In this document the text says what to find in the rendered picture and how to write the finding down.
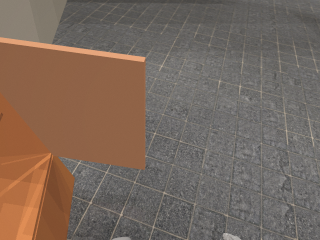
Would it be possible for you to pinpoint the cupboard door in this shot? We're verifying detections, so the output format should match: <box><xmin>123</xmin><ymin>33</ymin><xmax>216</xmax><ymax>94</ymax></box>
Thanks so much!
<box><xmin>0</xmin><ymin>37</ymin><xmax>146</xmax><ymax>170</ymax></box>

